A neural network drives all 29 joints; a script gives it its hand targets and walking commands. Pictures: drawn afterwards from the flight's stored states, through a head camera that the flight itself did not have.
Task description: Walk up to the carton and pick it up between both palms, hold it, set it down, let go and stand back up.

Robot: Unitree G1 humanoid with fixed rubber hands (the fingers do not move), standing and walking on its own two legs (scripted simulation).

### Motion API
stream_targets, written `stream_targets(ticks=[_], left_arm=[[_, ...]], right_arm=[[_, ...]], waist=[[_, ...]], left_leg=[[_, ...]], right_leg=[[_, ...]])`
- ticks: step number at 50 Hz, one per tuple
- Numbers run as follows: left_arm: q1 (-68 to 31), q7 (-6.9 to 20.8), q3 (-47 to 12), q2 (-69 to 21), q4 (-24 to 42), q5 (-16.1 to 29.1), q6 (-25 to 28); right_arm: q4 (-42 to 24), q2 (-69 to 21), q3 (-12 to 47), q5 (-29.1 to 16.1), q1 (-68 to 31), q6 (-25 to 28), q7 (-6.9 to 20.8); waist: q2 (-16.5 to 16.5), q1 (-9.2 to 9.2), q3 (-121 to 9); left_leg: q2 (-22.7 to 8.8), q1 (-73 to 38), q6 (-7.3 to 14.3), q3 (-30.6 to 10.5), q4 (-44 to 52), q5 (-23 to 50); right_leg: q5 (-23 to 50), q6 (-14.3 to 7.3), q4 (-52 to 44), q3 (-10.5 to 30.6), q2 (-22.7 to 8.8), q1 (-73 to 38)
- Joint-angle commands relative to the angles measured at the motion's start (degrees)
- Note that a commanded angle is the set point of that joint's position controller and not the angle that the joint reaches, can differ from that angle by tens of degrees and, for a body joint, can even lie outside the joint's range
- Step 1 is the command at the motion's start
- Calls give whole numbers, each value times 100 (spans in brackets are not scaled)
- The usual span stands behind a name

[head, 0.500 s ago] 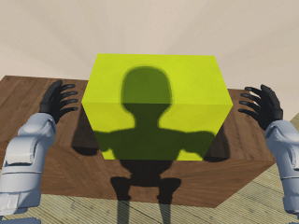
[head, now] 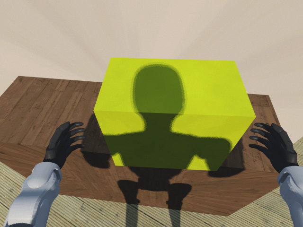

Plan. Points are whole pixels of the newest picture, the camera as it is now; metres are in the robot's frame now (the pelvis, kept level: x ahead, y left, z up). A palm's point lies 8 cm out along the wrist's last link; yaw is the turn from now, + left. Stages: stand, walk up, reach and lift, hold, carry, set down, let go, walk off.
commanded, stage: set down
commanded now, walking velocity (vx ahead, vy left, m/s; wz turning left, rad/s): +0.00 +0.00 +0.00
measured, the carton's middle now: (168, 119) +0.38 -0.06 +0.05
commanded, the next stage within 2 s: let go in 0.62 s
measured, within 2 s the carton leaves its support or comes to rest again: neither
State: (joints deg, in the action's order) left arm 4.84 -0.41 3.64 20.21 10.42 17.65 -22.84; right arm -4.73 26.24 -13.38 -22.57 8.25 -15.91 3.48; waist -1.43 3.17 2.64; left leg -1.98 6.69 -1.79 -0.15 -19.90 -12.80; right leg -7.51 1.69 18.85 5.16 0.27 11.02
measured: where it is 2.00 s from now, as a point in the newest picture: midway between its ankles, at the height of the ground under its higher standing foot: outside the picture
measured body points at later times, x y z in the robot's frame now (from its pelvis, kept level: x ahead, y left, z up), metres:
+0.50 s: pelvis +0.01 +0.01 +0.00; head +0.01 +0.00 +0.45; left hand +0.21 +0.23 +0.02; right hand +0.20 -0.29 +0.04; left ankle -0.02 +0.14 -0.75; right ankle +0.03 -0.14 -0.75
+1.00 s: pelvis -0.02 +0.00 -0.01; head -0.02 +0.00 +0.44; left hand +0.13 +0.23 -0.10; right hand +0.16 -0.21 -0.10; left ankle -0.02 +0.14 -0.75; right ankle +0.03 -0.14 -0.75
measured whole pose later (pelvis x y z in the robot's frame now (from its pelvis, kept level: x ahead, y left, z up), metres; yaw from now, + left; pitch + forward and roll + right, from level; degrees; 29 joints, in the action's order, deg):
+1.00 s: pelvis -0.02 +0.00 -0.01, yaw +1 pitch -7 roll +0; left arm 13.3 -1.6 -5.6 14.5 -34.5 8.3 6.3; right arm 41.6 6.6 -4.5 -1.0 9.9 14.0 0.1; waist -0.7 -1.3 7.6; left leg -1.9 4.9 -2.0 -1.7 -28.7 -16.7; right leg -11.4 1.4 27.0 4.2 0.7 8.6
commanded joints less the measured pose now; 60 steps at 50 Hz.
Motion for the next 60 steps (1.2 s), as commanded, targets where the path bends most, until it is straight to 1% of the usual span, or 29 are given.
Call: stream_targets(ticks=[1,7,13,19,27,30,33,37,40,42,44,47,49,51,54,57,60], left_arm=[[-673,-10,421,891,1201,-52,453],[24,-46,252,790,1205,-132,899],[603,-105,49,710,996,-187,1467],[1023,-154,-158,673,610,-190,2067],[1364,-188,-427,706,-94,-63,2852],[1456,-183,-527,728,-410,0,3168],[1556,-142,-617,663,-945,1,3454],[1387,-38,-713,555,-1905,-70,3770],[905,14,-757,485,-2733,-213,3933],[585,8,-764,426,-3135,-373,3916],[356,-25,-750,347,-3376,-564,3775],[125,-99,-672,208,-3556,-875,3382],[33,-168,-586,82,-3539,-1104,2995],[16,-220,-516,-20,-3445,-1259,2588],[31,-238,-415,-69,-3350,-1400,2093],[37,-238,-320,-107,-3308,-1516,1777],[8,-233,-247,-154,-3272,-1582,1599]], right_arm=[[-1166,1387,-687,15,-422,396,13],[-1224,1297,-721,52,292,726,62],[-1057,1169,-689,78,836,1140,110],[-740,982,-613,111,1166,1532,126],[-273,663,-493,227,1262,1930,44],[-64,522,-437,298,1224,2089,-12],[296,282,-281,435,1214,2235,-64],[955,-162,26,805,1010,2417,-163],[1712,-547,306,1206,601,2620,-249],[2316,-765,473,1477,301,2818,-292],[2911,-906,562,1735,51,3047,-326],[3710,-1006,595,2093,-228,3319,-374],[4091,-1008,571,2331,-384,3377,-387],[4246,-958,527,2525,-465,3328,-377],[4234,-915,479,2726,-516,3129,-358],[4102,-967,532,2803,-489,2926,-325],[3907,-1064,650,2772,-416,2769,-290]], waist=[[356,-27,-1527],[326,-102,-1291],[284,-150,-1064],[240,-178,-814],[163,-218,-459],[132,-232,-350],[145,-285,-148],[219,-347,125],[243,-374,185],[171,-378,97],[84,-347,-37],[-17,-302,-178],[-42,-311,-195],[-33,-315,-173],[4,-345,-93],[65,-397,17],[153,-431,84]], left_leg=[[360,-503,-152,59,179,1334],[362,-532,-236,3,103,1679],[368,-448,-287,-49,64,1825],[372,-280,-309,-98,73,1704],[353,51,-343,-150,81,1323],[343,192,-350,-174,65,1165],[328,304,-331,-184,69,974],[296,475,-219,-136,92,452],[229,667,-74,-47,92,-79],[153,772,12,32,64,-267],[84,837,72,135,54,-301],[38,875,121,322,117,-234],[45,940,133,456,227,-214],[63,1035,150,566,347,-228],[99,1182,174,680,470,-236],[132,1197,184,749,525,-179],[171,1071,183,791,523,-95]], right_leg=[[1208,-252,-303,-287,280,-544],[1410,-302,-320,-271,296,-600],[1519,-347,-310,-231,291,-693],[1377,-370,-294,-199,270,-747],[886,-372,-232,-185,242,-777],[659,-365,-195,-186,237,-781],[346,-361,-188,-183,221,-762],[-276,-348,-187,-176,150,-640],[-728,-346,-87,-196,90,-562],[-845,-360,48,-229,84,-599],[-789,-380,184,-266,102,-723],[-596,-397,312,-336,148,-967],[-492,-382,356,-403,203,-1175],[-389,-339,398,-454,254,-1389],[-298,-270,426,-496,288,-1654],[-291,-237,392,-507,271,-1768],[-311,-224,314,-487,225,-1704]])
